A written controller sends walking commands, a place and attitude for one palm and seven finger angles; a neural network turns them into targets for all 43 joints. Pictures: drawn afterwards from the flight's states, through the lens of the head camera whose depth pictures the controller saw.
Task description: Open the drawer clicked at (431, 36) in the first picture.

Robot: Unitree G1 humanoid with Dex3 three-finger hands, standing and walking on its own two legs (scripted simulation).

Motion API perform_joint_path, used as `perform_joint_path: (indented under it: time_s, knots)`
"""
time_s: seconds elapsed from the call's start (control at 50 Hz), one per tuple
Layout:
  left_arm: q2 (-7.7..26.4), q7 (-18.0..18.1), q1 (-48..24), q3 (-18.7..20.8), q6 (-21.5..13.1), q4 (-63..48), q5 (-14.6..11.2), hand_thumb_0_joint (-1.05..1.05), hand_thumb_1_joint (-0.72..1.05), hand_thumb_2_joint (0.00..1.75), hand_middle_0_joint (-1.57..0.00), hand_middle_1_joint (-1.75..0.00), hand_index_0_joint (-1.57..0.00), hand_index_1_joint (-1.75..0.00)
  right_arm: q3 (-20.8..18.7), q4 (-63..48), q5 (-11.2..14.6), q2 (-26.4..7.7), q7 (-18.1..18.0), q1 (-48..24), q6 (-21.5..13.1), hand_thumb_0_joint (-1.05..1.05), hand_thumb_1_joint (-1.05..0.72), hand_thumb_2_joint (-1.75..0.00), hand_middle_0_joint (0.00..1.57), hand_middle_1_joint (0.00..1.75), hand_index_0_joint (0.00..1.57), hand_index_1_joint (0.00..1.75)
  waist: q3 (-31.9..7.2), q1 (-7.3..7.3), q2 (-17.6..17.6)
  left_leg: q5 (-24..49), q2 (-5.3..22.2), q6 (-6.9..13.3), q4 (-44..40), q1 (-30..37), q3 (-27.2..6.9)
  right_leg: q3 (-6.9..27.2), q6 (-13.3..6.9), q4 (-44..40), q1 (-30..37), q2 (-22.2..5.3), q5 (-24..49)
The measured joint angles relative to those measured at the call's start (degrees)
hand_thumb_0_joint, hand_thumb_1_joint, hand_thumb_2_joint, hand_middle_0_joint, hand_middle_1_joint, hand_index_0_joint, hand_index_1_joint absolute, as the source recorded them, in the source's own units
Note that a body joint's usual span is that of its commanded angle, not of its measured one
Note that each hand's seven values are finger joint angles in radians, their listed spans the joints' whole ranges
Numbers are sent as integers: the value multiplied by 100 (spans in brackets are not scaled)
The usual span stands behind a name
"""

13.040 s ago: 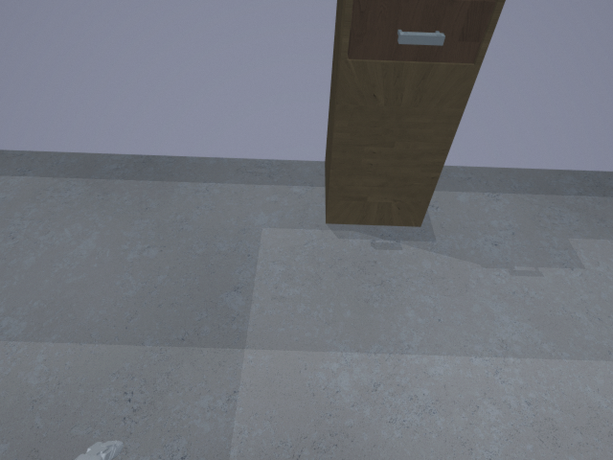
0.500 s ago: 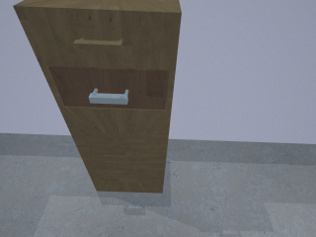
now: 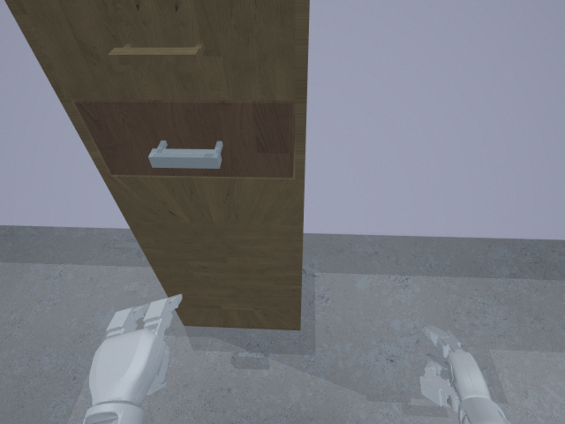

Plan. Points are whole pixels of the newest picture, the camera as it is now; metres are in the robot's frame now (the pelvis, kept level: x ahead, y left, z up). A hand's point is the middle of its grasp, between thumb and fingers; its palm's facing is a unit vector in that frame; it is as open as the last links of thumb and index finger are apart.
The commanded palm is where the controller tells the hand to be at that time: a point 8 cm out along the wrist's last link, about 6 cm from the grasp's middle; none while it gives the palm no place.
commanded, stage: raise the hand with hooked fingers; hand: left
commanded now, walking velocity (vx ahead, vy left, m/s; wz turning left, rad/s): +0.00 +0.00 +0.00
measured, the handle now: (188, 151) +0.55 +0.24 +0.09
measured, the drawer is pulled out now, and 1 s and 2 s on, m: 0.00 0.00 0.00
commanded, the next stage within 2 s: move the hooked fingers above the handle in 1.50 s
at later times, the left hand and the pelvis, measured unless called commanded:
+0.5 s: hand (132, 289) +0.27 +0.24 +0.07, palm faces -0.01 -0.10 -1.00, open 11.4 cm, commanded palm +0.24 +0.24 +0.14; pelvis +0.06 -0.01 +0.01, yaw +2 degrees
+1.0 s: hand (88, 190) +0.34 +0.28 +0.19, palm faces +0.16 -0.04 -0.99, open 13.7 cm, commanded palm +0.30 +0.28 +0.24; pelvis +0.05 +0.03 +0.02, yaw +4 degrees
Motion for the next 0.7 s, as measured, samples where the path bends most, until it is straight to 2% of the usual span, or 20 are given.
perform_joint_path:
  time_s: [0.04, 0.08, 0.12, 0.16, 0.22, 0.28, 0.36, 0.46, 0.5, 0.6, 0.7]
  knots:
    - [99, 31, 237, -17, -9, -49, 356, 0, 59, 76, -23, -50, -23, -50, -17, -138, -64, -11, 23, -111, 226, 1, -90, -90, 20, 30, 20, 30, 91, 186, -105, -42, 48, -52, 73, -72, -79, -83, -62, 26, -32, 42, -39]
    - [294, 81, 410, 42, -13, -140, 586, 0, 54, 74, -24, -53, -24, -53, -36, -209, -159, -17, 12, -200, 362, 1, -90, -90, 20, 30, 20, 30, 140, 345, -139, -113, 91, -101, 201, -172, -192, -199, -121, 71, -67, 76, -99]
    - [548, 151, 435, 177, -77, -284, 655, 0, 48, 72, -25, -56, -25, -56, -42, -194, -244, -7, -31, -295, 426, 1, -90, -90, 20, 30, 20, 30, 166, 455, -113, -206, 117, -143, 360, -258, -329, -338, -167, 140, -72, 94, -189]
    - [758, 209, 301, 370, -218, -425, 590, 0, 43, 70, -26, -59, -26, -59, -28, -125, -294, 19, -73, -392, 421, 1, -90, -90, 20, 30, 20, 30, 169, 508, -26, -306, 131, -171, 515, -311, -463, -471, -201, 203, -44, 104, -287]
    - [907, 220, -106, 615, -402, -606, 376, 0, 36, 67, -27, -64, -27, -64, 40, -15, -327, 97, -96, -516, 387, 1, -90, -90, 20, 30, 20, 30, 145, 473, 159, -428, 130, -189, 658, -319, -607, -610, -224, 252, 34, 103, -404]
    - [875, 83, -552, 673, -316, -674, 178, 0, 29, 64, -27, -68, -27, -68, 144, 68, -261, 222, -89, -558, 440, 1, -90, -90, 20, 30, 20, 30, 94, 368, 316, -453, 120, -221, 571, -206, -634, -627, -215, 164, 153, 96, -437]
    - [842, -439, -675, 619, 83, -814, -32, 0, 20, 60, -27, -74, -27, -74, 323, 119, -94, 354, -58, -417, 621, 1, -90, -90, 20, 30, 20, 30, 35, 250, 351, -344, 101, -219, 87, 152, -477, -434, -179, -147, 373, 95, -350]
    - [1044, -960, -353, 619, 244, -1111, -207, 0, 9, 55, -28, -82, -28, -81, 411, 138, -9, 221, -85, -130, 724, 1, -90, -90, 20, 30, 20, 30, 166, 165, 342, -234, 68, -191, -370, 554, -481, -241, -144, -530, 691, 140, -230]
    - [1125, -1018, -329, 623, 212, -1245, -228, 0, 5, 53, -28, -85, -28, -84, 343, 184, -26, 98, -138, -13, 739, 1, -90, -90, 20, 30, 20, 30, 211, 164, 365, -229, 70, -174, -452, 626, -503, -253, -128, -654, 789, 142, -198]
    - [1180, -887, -584, 785, 19, -1514, -273, 0, -7, 48, -30, -92, -30, -92, 65, 408, -38, -146, -210, 104, 715, 1, -90, -90, 20, 30, 20, 30, 265, 193, 425, -210, 18, -112, -549, 716, -557, -297, -64, -854, 951, 88, -148]
    - [1244, -1029, -1180, 807, 254, -1449, -333, 0, -19, 43, -30, -100, -30, -99, -73, 497, 71, -194, -183, 1, 793, 2, -90, -90, 19, 30, 20, 30, 267, 169, 487, -143, -68, -37, -681, 853, -578, -311, 17, -1008, 1115, 0, -91]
